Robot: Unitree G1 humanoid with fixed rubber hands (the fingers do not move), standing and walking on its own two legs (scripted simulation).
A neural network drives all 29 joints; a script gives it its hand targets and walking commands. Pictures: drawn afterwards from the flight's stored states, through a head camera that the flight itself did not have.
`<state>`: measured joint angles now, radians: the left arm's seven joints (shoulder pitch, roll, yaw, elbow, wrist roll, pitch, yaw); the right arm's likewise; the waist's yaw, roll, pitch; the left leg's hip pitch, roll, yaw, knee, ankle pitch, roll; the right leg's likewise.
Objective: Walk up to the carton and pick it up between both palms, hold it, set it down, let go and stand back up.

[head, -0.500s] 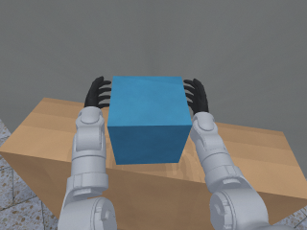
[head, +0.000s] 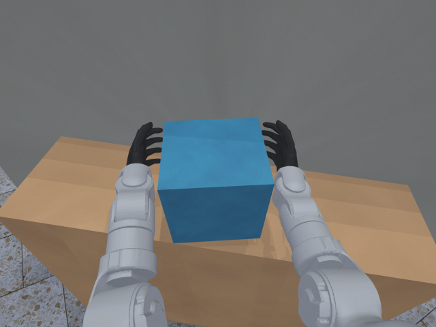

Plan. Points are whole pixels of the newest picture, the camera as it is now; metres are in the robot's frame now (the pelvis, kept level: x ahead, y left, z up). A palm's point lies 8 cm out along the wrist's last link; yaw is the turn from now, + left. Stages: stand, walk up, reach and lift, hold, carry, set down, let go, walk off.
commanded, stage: set down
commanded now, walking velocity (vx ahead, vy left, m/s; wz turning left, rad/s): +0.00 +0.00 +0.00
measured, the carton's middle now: (214, 182) +0.38 +0.00 +0.06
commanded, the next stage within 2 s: none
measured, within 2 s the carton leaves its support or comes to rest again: rests again in 0.64 s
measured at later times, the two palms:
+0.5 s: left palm (143, 174) +0.38 +0.14 +0.08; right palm (283, 170) +0.38 -0.14 +0.09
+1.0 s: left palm (145, 177) +0.38 +0.13 +0.08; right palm (285, 176) +0.37 -0.14 +0.08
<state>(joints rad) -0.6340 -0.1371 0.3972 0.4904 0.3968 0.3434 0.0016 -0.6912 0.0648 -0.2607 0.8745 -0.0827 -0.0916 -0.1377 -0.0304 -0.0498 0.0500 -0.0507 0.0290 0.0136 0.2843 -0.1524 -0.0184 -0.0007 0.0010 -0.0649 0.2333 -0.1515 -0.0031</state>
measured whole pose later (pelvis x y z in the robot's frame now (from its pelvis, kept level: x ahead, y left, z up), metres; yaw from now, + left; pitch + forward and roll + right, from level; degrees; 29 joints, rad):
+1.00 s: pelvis +0.00 +0.00 +0.00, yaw -2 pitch -1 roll +0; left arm -0.64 -0.18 0.49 0.64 0.42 0.17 0.00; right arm -0.66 0.12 -0.46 0.88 -0.29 -0.16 -0.08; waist 0.00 -0.03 0.04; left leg -0.11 0.03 0.04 0.27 -0.14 -0.01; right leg -0.08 0.00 -0.04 0.24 -0.14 0.00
